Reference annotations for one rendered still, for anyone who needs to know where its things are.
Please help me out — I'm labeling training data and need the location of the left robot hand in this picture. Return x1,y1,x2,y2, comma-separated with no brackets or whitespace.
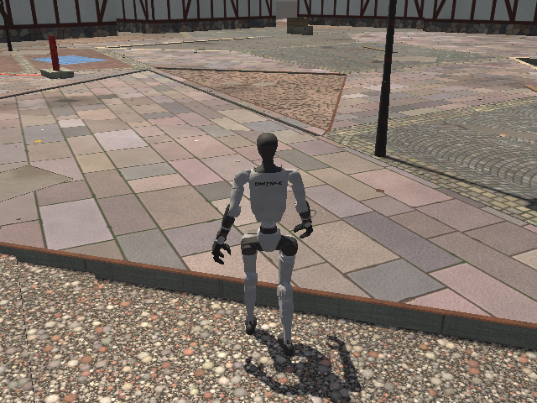
211,241,231,264

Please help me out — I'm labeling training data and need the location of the right robot upper arm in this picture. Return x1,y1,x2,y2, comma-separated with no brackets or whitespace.
285,169,309,213

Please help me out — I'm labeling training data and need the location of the humanoid robot head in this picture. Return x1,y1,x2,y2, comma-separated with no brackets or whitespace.
253,133,282,173

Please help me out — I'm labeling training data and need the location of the robot left forearm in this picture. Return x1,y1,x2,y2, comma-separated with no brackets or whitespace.
215,204,235,244

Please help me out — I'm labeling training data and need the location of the robot right forearm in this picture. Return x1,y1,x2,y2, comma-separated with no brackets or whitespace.
299,201,312,227

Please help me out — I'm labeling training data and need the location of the left robot upper arm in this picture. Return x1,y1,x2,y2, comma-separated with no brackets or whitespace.
227,170,251,217

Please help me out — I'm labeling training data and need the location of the right robot hand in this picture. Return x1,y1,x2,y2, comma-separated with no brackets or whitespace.
294,223,313,238

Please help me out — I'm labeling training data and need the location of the robot left shin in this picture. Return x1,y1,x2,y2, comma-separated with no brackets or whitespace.
244,272,256,324

